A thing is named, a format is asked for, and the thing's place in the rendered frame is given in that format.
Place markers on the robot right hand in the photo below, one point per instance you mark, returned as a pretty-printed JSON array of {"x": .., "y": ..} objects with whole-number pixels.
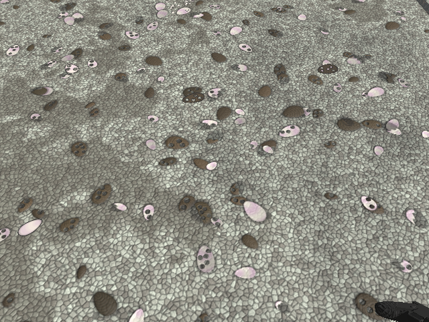
[{"x": 402, "y": 312}]

